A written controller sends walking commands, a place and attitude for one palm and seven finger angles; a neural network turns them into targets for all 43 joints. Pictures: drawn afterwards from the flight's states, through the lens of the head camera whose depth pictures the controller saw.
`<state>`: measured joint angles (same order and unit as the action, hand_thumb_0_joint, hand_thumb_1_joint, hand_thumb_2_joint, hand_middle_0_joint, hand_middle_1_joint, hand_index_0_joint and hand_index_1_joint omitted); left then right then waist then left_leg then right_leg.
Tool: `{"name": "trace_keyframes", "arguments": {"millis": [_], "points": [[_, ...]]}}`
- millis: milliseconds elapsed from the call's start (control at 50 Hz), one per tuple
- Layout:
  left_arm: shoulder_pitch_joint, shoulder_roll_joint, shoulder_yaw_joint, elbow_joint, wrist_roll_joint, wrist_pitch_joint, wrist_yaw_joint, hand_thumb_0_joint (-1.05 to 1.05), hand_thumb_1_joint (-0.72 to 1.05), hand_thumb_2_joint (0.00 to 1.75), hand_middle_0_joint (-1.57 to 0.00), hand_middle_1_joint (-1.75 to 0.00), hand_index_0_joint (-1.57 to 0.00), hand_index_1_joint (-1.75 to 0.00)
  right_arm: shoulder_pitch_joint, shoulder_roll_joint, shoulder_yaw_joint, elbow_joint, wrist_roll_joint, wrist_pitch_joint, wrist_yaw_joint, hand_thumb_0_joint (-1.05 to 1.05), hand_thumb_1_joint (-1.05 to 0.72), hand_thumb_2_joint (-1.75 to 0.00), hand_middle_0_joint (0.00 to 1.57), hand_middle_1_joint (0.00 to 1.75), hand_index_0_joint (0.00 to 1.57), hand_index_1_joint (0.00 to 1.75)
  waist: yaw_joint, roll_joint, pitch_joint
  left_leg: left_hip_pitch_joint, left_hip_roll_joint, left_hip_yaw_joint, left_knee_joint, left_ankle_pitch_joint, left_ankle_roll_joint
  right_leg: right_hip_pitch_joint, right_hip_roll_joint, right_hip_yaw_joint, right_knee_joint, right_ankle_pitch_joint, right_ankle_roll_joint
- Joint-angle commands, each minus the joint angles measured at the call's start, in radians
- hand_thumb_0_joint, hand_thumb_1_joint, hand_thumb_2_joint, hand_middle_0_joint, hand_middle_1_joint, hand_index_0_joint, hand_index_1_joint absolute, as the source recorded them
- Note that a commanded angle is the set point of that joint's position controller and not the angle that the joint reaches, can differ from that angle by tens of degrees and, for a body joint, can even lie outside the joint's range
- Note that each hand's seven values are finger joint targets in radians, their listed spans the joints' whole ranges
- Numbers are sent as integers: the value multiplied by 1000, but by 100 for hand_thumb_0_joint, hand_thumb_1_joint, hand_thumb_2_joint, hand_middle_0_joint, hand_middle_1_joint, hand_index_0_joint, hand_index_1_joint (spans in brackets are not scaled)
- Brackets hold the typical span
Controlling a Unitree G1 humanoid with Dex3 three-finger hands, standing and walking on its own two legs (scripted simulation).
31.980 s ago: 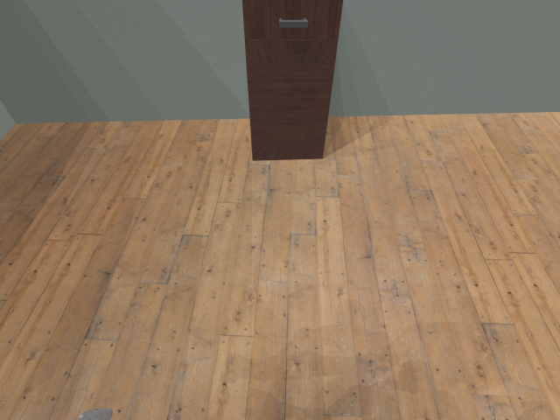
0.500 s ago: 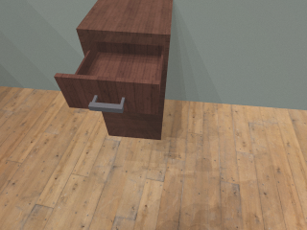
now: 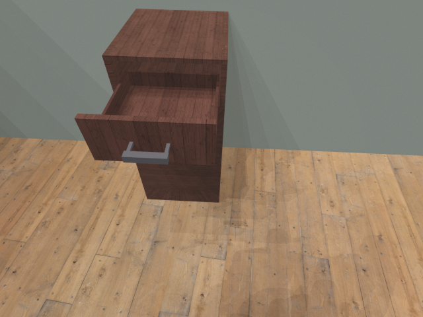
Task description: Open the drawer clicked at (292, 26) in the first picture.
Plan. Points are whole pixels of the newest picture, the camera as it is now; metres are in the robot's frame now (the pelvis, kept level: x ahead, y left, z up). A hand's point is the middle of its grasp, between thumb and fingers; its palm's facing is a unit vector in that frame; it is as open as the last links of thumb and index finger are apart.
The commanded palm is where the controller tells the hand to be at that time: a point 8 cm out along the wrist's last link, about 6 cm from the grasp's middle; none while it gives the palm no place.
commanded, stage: let the arm hang, fingers relaxed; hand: left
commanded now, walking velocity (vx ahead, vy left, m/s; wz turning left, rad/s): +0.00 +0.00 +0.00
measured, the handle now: (147, 151) +0.51 +0.20 -0.02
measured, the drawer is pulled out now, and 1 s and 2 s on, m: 0.30 0.30 0.30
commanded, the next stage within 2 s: look to check the result in 0.12 s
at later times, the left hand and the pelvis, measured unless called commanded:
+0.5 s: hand out of the picture -0.02 +0.15 -0.17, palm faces +0.06 -0.98 -0.18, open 7.4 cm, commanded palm none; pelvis +0.01 +0.00 +0.00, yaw +0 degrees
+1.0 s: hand out of the picture +0.00 +0.15 -0.17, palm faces +0.05 -0.98 -0.18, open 7.3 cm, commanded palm none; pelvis +0.02 -0.01 +0.00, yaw +0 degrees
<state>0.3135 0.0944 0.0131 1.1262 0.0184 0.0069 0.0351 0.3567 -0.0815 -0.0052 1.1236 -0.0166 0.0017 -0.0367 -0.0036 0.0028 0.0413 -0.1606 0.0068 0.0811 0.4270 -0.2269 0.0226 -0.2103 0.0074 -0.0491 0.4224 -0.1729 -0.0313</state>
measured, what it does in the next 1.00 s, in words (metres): stands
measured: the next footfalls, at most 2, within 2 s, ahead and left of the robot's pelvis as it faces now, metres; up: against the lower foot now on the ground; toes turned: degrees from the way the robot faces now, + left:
none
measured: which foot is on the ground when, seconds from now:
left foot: down 0.00-1.00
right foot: down 0.00-1.00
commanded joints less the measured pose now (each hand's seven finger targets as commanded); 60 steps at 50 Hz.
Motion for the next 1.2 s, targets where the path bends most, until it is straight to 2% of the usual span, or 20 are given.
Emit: {"name": "trace_keyframes", "arguments": {"millis": [0, 80, 280, 300, 460, 620, 760, 960, 1040, 1180], "points": [[98, 93, 18, -9, -3, -13, 9, 0, 90, 90, -20, -30, -20, -30, 102, -80, -12, -13, 7, -6, -9, 0, -90, -90, 20, 30, 20, 30, 2, 19, 91, -72, 93, -114, -116, -60, 24, -38, -79, 99, -91, -60, -20], [94, 92, 19, -8, -5, -11, 8, 0, 90, 90, -20, -30, -20, -30, 106, -75, -11, -12, 5, -6, -10, 0, -90, -90, 20, 30, 20, 30, -1, 29, 92, -75, 90, -113, -118, -60, 23, -28, -83, 98, -91, -53, -21], [90, 97, 19, -6, -5, -12, 9, 0, 90, 90, -20, -30, -20, -30, 108, -77, -13, -11, 6, -3, -8, 0, -90, -90, 20, 30, 20, 30, -4, -12, 88, -60, 90, -109, -112, -52, 24, -32, -85, 105, -99, -66, -19], [96, 93, 18, -5, -5, -13, 10, 0, 90, 90, -20, -30, -20, -30, 101, -83, -14, -12, 7, -1, -8, 0, -90, -90, 20, 30, 20, 30, -4, -7, 88, -43, 91, -106, -108, -54, 22, -54, -80, 108, -100, -77, -18], [93, 95, 17, -2, -7, -19, 10, 0, 90, 90, -20, -30, -20, -30, 92, -77, -11, -5, 8, -8, -10, 0, -90, -90, 20, 30, 20, 30, -4, 2, 61, -26, 93, -100, -101, 26, 19, -12, -89, 103, -96, 5, -19], [85, 93, 15, 3, -7, -18, 11, 0, 90, 90, -20, -30, -20, -30, 85, -78, -12, -1, 6, -3, -9, 0, -90, -90, 20, 30, 20, 30, -6, 0, 88, -26, 90, -97, -104, -2, 15, -28, -88, 105, -114, -38, -17], [79, 94, 17, 1, -8, -22, 10, 0, 90, 90, -20, -30, -20, -30, 76, -80, -12, 0, 8, -9, -12, 0, -90, -90, 20, 30, 20, 30, -4, 9, 60, -7, 95, -93, -101, 55, 13, 4, -91, 102, -105, 37, -20], [70, 97, 17, 5, -8, -24, 11, 0, 90, 90, -20, -30, -20, -30, 74, -82, -11, 6, 8, -9, -14, 0, -90, -90, 20, 30, 20, 30, -5, 3, 60, 4, 99, -88, -103, 81, 10, 17, -91, 99, -104, 74, -21], [65, 99, 19, 5, -8, -22, 11, 0, 90, 90, -20, -30, -20, -30, 75, -82, -10, 7, 7, -6, -13, 0, -90, -90, 20, 30, 20, 30, -5, 5, 77, -6, 97, -89, -110, 55, 9, 9, -90, 102, -114, 36, -21], [68, 104, 20, 6, -9, -26, 11, 0, 90, 90, -20, -30, -20, -30, 70, -86, -11, 10, 8, -7, -14, 0, -90, -90, 20, 30, 20, 30, -5, 2, 50, 14, 97, -83, -102, 81, 6, 30, -95, 102, -112, 81, -22]]}}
